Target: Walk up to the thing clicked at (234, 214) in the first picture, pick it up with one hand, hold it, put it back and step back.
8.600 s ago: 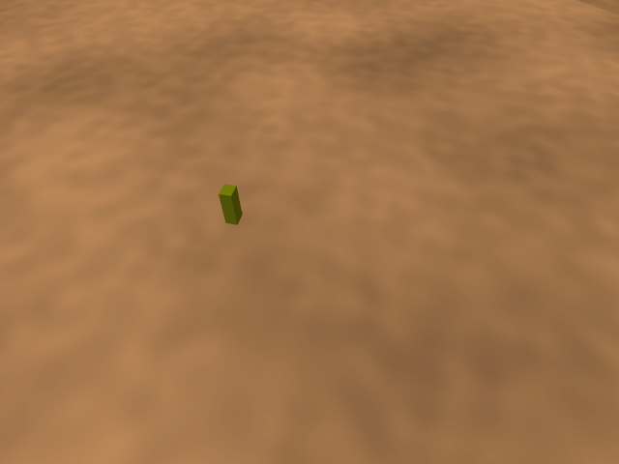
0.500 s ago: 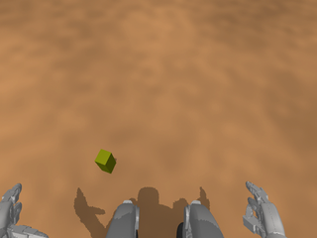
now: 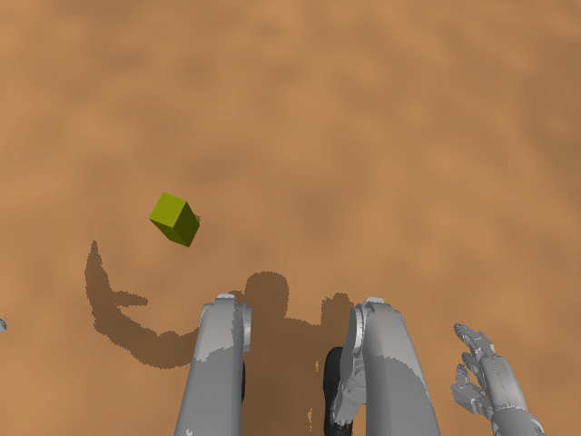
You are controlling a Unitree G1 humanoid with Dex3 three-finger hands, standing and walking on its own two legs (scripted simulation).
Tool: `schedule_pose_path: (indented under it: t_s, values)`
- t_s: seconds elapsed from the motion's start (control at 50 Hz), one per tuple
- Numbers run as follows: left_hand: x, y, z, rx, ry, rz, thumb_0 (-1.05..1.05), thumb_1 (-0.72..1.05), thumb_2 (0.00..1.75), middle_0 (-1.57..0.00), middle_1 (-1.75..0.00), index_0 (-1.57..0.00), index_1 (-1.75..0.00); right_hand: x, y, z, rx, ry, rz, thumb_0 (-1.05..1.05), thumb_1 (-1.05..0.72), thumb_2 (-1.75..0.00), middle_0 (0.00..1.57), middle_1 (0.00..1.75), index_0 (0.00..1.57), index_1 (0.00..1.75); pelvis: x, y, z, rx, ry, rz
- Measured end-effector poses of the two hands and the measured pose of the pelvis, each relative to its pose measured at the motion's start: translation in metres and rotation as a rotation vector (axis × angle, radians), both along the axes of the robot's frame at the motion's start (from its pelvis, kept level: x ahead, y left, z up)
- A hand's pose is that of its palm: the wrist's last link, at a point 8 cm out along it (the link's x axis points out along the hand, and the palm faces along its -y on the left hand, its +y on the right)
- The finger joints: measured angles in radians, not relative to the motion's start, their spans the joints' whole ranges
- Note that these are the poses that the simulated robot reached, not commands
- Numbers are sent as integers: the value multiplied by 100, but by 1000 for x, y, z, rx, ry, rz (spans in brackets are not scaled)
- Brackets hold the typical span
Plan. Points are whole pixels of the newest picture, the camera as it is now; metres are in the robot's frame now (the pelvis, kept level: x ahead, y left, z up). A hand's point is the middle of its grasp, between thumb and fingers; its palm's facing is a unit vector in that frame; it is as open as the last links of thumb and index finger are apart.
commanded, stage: go down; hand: left
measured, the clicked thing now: (177, 222) +0.49 +0.29 -0.42
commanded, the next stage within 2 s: approach in 1.30 s
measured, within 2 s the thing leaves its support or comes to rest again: neither
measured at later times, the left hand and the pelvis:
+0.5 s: hand out of the picture +0.32 +0.45 -0.07, palm faces +0.37 -0.91 -0.17, open 17.1 cm; pelvis -0.02 +0.00 -0.07, yaw -2 degrees
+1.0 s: hand out of the picture +0.33 +0.47 -0.08, palm faces +0.39 -0.91 -0.14, open 17.4 cm; pelvis -0.03 +0.01 -0.11, yaw -3 degrees
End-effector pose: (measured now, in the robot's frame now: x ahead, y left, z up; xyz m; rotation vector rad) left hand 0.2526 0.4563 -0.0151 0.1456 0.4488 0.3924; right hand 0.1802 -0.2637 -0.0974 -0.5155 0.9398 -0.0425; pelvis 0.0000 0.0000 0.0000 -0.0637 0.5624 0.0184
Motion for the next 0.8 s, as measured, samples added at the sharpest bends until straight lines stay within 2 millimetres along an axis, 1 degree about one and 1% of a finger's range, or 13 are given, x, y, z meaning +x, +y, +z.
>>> schedule_pose_path:
  t_s: [0.12, 0.3, 0.54, 0.8]
  values:
    - [11, 10, -10, 3, -45, -5, -2, -48, 12, -7, -13, -7, -13, -15, -3, -21, -14, 39, -4, 1, -89, -90, 20, 30, 21, 30, -6, 0, -19, -10, 10, -4]
    - [20, 25, -23, 5, -106, 3, -1, -47, 12, -6, -12, -6, -12, -31, -9, -44, -42, 75, -1, 0, -90, -90, 21, 30, 21, 30, -13, 1, -45, -20, 11, -10]
    - [26, 38, -38, 8, -174, 4, -2, -48, 11, -6, -10, -6, -11, -38, -12, -66, -71, 91, 31, 0, -91, -90, 20, 30, 21, 30, -21, 2, -73, -32, 0, -14]
    - [33, 49, -49, 6, -216, 2, -2, -53, 11, -5, -9, -5, -10, -44, -9, -83, -81, 106, 48, 0, -91, -90, 20, 30, 21, 30, -25, 6, -93, -42, -9, -15]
